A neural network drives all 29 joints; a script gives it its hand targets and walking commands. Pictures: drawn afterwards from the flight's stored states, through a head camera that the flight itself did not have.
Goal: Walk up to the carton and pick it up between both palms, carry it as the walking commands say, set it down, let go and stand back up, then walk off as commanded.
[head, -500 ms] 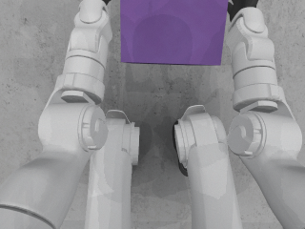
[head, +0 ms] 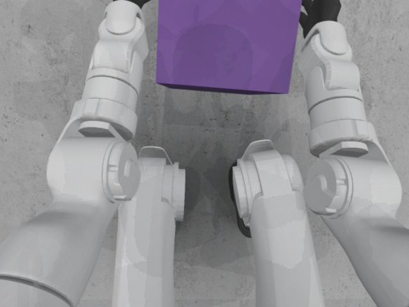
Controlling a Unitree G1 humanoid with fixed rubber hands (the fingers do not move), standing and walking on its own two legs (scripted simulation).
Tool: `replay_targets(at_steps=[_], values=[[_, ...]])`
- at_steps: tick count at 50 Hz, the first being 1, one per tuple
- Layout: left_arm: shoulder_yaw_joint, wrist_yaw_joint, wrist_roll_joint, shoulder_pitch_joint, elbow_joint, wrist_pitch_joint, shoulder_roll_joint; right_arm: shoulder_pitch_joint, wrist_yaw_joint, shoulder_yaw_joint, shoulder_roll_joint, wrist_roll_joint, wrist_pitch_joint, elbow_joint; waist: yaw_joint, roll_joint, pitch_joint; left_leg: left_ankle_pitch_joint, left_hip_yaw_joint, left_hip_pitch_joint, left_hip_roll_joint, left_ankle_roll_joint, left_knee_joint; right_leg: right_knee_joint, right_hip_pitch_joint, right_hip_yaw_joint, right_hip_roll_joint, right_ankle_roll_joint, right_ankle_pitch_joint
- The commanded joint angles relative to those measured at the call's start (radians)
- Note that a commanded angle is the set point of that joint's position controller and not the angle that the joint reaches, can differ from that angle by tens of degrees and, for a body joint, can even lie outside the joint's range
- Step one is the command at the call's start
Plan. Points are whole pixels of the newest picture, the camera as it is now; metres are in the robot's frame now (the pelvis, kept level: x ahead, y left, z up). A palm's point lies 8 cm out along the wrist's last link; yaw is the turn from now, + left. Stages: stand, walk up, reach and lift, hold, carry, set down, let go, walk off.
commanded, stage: set down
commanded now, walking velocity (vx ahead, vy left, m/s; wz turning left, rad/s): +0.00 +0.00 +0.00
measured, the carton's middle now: (220, 25) +0.53 -0.04 -0.24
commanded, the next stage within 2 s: let go in 1.88 s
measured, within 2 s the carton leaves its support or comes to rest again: neither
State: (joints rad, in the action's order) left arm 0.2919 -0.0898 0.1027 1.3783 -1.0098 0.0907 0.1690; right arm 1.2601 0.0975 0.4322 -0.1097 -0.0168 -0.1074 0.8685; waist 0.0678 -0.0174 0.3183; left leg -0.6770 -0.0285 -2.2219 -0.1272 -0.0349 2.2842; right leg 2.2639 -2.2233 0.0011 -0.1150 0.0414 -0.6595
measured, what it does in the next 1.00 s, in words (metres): rises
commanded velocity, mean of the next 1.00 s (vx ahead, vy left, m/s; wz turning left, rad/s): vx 0.00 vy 0.00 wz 0.00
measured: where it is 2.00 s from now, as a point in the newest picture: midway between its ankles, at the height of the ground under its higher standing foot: (204, 214)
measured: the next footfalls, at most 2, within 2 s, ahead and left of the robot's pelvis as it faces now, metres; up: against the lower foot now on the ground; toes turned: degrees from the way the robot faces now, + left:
none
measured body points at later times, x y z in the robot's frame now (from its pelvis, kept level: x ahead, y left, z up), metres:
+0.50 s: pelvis -0.02 +0.00 +0.01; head +0.35 +0.00 +0.25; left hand +0.51 +0.16 -0.19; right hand +0.48 -0.19 -0.19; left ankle +0.09 +0.11 -0.32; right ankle +0.10 -0.11 -0.32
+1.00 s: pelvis -0.03 +0.00 +0.08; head +0.34 -0.01 +0.33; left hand +0.54 +0.15 -0.07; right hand +0.50 -0.21 -0.06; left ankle +0.09 +0.11 -0.32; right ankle +0.09 -0.11 -0.32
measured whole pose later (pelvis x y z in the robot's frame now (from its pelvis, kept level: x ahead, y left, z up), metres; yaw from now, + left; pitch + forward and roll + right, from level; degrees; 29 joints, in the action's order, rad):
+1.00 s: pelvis -0.03 +0.00 +0.08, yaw +1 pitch +29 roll +0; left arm 0.12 -0.15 -0.17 1.32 -0.70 0.28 0.36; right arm 1.23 0.18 0.20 -0.30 0.20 -0.28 0.55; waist 0.07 0.01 0.52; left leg -0.59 -0.02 -1.92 -0.11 -0.02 2.02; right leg 2.01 -1.93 -0.03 -0.11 0.03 -0.58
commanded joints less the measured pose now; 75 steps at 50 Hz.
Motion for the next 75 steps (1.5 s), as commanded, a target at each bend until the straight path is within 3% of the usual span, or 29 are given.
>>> replay_targets(at_steps=[1,6,7,11,14,18,22,24,25,29,31,37,40,47,48,49,54,57,58,59,60,62,63,64,69,70,72,73,75], values=[[-0.256,0.171,-0.003,0.288,-0.060,0.044,-0.604,0.429,-0.202,-0.319,0.585,-0.002,-0.035,0.042,-0.031,0.074,-0.941,0.383,0.048,0.435,-0.016,0.018,-0.212,-0.203,0.406,0.032,-0.008,0.011,0.399],[-0.171,0.100,0.007,0.213,-0.081,0.009,-0.315,0.333,-0.142,-0.241,0.343,-0.017,-0.009,0.066,-0.041,0.055,-0.952,0.390,0.049,0.480,-0.002,0.015,-0.225,-0.197,0.427,0.046,0.005,0.020,0.407],[-0.171,0.077,0.004,0.228,-0.011,-0.008,-0.240,0.354,-0.122,-0.253,0.272,-0.002,0.007,0.005,-0.086,0.015,-1.012,0.428,0.057,0.480,-0.005,0.009,-0.214,-0.204,0.450,0.037,0.006,0.031,0.447],[-0.144,-0.032,-0.060,0.193,0.016,-0.047,0.157,0.241,-0.005,-0.157,-0.166,0.037,0.061,0.012,-0.033,0.072,-1.111,0.517,0.038,0.624,0.012,-0.002,-0.225,-0.208,0.492,0.040,0.019,0.031,0.499],[-0.196,-0.063,-0.143,0.253,0.150,-0.069,0.192,0.199,0.032,-0.166,-0.208,0.089,0.093,-0.008,0.028,0.066,-1.254,0.585,0.028,0.662,0.022,-0.016,-0.217,-0.190,0.557,0.028,0.025,0.015,0.600],[-0.251,-0.064,-0.251,0.350,0.314,-0.079,0.221,0.298,0.046,-0.231,-0.214,0.216,0.116,-0.164,0.013,0.081,-1.455,0.649,0.017,0.788,0.043,0.001,-0.199,-0.207,0.615,0.024,0.034,0.006,0.646],[-0.323,-0.050,-0.357,0.474,0.286,-0.036,0.241,0.423,0.063,-0.216,-0.370,0.199,0.083,-0.154,0.127,0.093,-1.558,0.503,0.006,0.816,0.056,-0.012,-0.198,-0.210,0.681,0.052,0.065,-0.019,0.529],[-0.349,-0.032,-0.351,0.437,0.141,-0.017,0.263,0.408,0.058,-0.228,-0.324,0.209,0.061,-0.031,0.119,0.094,-1.321,0.395,0.012,0.714,0.065,0.000,-0.227,-0.222,0.585,0.063,0.073,-0.008,0.427],[-0.317,-0.034,-0.347,0.450,0.238,-0.027,0.288,0.431,0.048,-0.235,-0.309,0.214,0.072,-0.166,0.076,0.083,-1.352,0.420,0.005,0.744,0.068,0.009,-0.222,-0.223,0.600,0.046,0.077,-0.012,0.450],[-0.277,-0.044,-0.336,0.471,0.330,-0.018,0.324,0.439,0.050,-0.237,-0.333,0.239,0.057,-0.269,0.081,0.061,-1.585,0.471,0.023,0.886,0.065,0.011,-0.211,-0.243,0.734,0.054,0.074,-0.002,0.512],[-0.218,-0.055,-0.272,0.381,0.187,0.016,0.364,0.401,0.049,-0.247,-0.296,0.228,0.016,-0.182,0.008,0.034,-1.500,0.379,0.038,0.808,0.064,0.017,-0.265,-0.269,0.741,0.054,0.069,0.008,0.427],[-0.164,-0.074,-0.223,0.309,0.232,0.058,0.342,0.260,0.072,-0.230,-0.295,0.221,-0.032,-0.179,-0.005,0.098,-1.677,0.404,0.088,0.924,0.048,0.008,-0.316,-0.351,0.842,0.066,0.053,0.009,0.426],[-0.159,-0.088,-0.249,0.365,0.497,0.084,0.344,0.274,0.096,-0.158,-0.360,0.182,-0.056,-0.384,0.083,0.109,-1.884,0.464,0.090,0.974,0.042,0.004,-0.329,-0.349,0.987,0.070,0.029,0.006,0.557],[-0.131,-0.068,-0.255,0.364,0.529,0.140,0.369,0.334,0.080,-0.229,-0.313,0.204,-0.131,-0.519,0.000,-0.005,-1.831,0.479,0.074,0.980,0.028,0.032,-0.434,-0.426,1.026,0.072,0.029,0.011,0.546],[-0.155,-0.068,-0.277,0.381,0.575,0.154,0.339,0.346,0.076,-0.211,-0.336,0.223,-0.140,-0.561,0.049,0.043,-1.859,0.477,0.074,1.036,0.031,0.029,-0.450,-0.463,1.021,0.071,0.027,0.004,0.542],[-0.134,-0.048,-0.262,0.370,0.505,0.158,0.356,0.347,0.069,-0.252,-0.283,0.239,-0.156,-0.523,-0.006,0.018,-1.754,0.433,0.078,0.981,0.034,0.038,-0.487,-0.503,1.017,0.060,0.037,0.000,0.485],[-0.148,-0.037,-0.242,0.301,0.467,0.212,0.341,0.239,0.080,-0.205,-0.285,0.190,-0.209,-0.459,0.046,0.053,-1.878,0.444,0.079,1.034,0.017,0.032,-0.565,-0.563,1.134,0.068,0.028,0.004,0.555],[-0.123,-0.027,-0.214,0.280,0.457,0.205,0.327,0.252,0.074,-0.194,-0.275,0.171,-0.207,-0.457,0.010,0.082,-1.816,0.440,0.082,1.087,0.018,0.028,-0.615,-0.641,1.070,0.043,0.034,-0.006,0.480],[-0.129,-0.025,-0.249,0.292,0.507,0.213,0.334,0.261,0.078,-0.179,-0.306,0.174,-0.210,-0.535,0.059,0.039,-1.938,0.451,0.084,1.144,0.021,0.030,-0.606,-0.650,1.155,0.060,0.026,0.000,0.512],[-0.123,-0.027,-0.211,0.271,0.488,0.206,0.349,0.256,0.077,-0.207,-0.270,0.185,-0.211,-0.510,0.000,0.059,-1.926,0.493,0.095,1.127,0.017,0.030,-0.630,-0.654,1.160,0.048,0.023,0.009,0.549],[-0.118,-0.036,-0.226,0.303,0.552,0.207,0.348,0.240,0.079,-0.142,-0.339,0.156,-0.199,-0.540,0.072,0.080,-1.991,0.522,0.078,1.205,0.014,0.021,-0.635,-0.648,1.173,0.072,0.011,0.005,0.595],[-0.128,-0.047,-0.217,0.340,0.631,0.212,0.358,0.223,0.078,-0.122,-0.358,0.160,-0.203,-0.539,0.093,0.128,-2.030,0.512,0.057,1.318,0.018,0.015,-0.686,-0.677,1.142,0.096,0.009,-0.011,0.563],[-0.114,-0.044,-0.223,0.302,0.596,0.225,0.373,0.273,0.078,-0.165,-0.358,0.191,-0.218,-0.590,0.039,0.083,-2.012,0.521,0.066,1.299,0.016,0.018,-0.687,-0.699,1.159,0.085,0.017,-0.003,0.549],[-0.128,-0.043,-0.254,0.344,0.628,0.238,0.345,0.287,0.084,-0.152,-0.387,0.157,-0.221,-0.608,0.085,0.061,-2.040,0.515,0.058,1.320,0.015,0.014,-0.704,-0.721,1.192,0.090,0.020,-0.011,0.544],[-0.128,-0.040,-0.244,0.363,0.614,0.269,0.373,0.331,0.058,-0.182,-0.364,0.199,-0.255,-0.633,0.042,0.033,-1.980,0.486,0.049,1.391,0.028,0.019,-0.814,-0.830,1.222,0.083,0.032,-0.002,0.494],[-0.157,-0.041,-0.296,0.369,0.655,0.275,0.359,0.321,0.060,-0.187,-0.378,0.201,-0.261,-0.657,0.092,0.012,-2.063,0.520,0.050,1.429,0.023,0.023,-0.806,-0.831,1.280,0.083,0.034,-0.007,0.538],[-0.118,-0.030,-0.271,0.332,0.585,0.283,0.395,0.324,0.050,-0.240,-0.316,0.251,-0.279,-0.647,0.006,-0.032,-2.016,0.513,0.054,1.396,0.030,0.043,-0.835,-0.856,1.285,0.071,0.036,0.008,0.509],[-0.138,-0.033,-0.246,0.373,0.624,0.287,0.364,0.317,0.047,-0.225,-0.313,0.248,-0.289,-0.586,0.019,0.077,-2.060,0.544,0.053,1.452,0.028,0.025,-0.858,-0.869,1.287,0.051,0.034,-0.006,0.555],[-0.149,-0.015,-0.246,0.305,0.583,0.306,0.322,0.261,0.038,-0.210,-0.328,0.218,-0.291,-0.573,0.056,0.062,-2.026,0.512,0.038,1.467,0.028,0.022,-0.920,-0.932,1.333,0.065,0.039,-0.013,0.550]])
